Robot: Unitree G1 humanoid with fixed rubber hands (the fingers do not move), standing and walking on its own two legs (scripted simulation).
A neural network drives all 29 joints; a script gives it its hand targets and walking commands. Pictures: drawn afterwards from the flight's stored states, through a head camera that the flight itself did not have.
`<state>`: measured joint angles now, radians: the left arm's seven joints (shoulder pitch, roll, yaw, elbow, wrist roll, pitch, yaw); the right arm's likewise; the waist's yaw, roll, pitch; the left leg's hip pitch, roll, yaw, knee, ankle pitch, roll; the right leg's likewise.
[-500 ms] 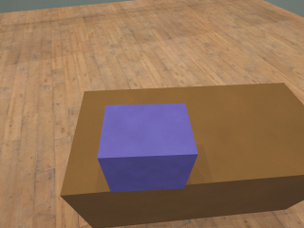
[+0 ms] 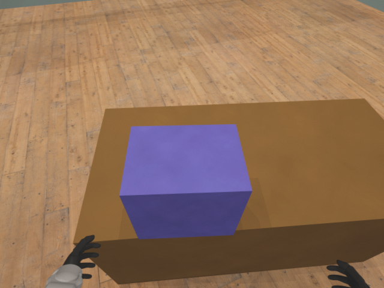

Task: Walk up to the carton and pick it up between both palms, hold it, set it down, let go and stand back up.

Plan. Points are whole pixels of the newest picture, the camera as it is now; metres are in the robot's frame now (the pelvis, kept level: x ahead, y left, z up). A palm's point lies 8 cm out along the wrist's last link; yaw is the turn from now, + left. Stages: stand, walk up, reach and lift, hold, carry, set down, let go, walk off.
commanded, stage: reach and lift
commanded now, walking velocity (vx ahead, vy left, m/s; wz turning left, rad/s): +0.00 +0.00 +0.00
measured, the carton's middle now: (185, 183) +0.40 +0.04 -0.07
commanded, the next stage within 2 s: none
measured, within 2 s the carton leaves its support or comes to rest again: neither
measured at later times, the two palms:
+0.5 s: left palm (77, 282) +0.16 +0.25 -0.07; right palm out of the picture +0.13 -0.29 -0.05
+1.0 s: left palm out of the picture +0.12 +0.25 -0.05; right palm out of the picture +0.14 -0.26 -0.03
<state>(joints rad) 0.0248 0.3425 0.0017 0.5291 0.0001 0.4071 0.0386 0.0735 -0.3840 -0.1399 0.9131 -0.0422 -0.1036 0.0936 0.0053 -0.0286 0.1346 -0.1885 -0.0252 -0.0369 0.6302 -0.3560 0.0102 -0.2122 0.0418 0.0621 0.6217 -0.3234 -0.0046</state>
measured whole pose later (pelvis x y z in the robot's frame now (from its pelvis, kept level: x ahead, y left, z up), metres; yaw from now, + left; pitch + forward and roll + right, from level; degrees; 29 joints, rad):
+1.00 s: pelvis -0.06 -0.02 +0.00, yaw +3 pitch -9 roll +1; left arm 0.07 0.27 0.04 0.64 -0.09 -0.06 0.05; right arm 0.14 -0.31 -0.01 0.59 0.12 -0.21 0.06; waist 0.01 -0.03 0.13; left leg -0.18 -0.02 -0.03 0.56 -0.26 0.02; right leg -0.20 0.04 0.06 0.58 -0.25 -0.02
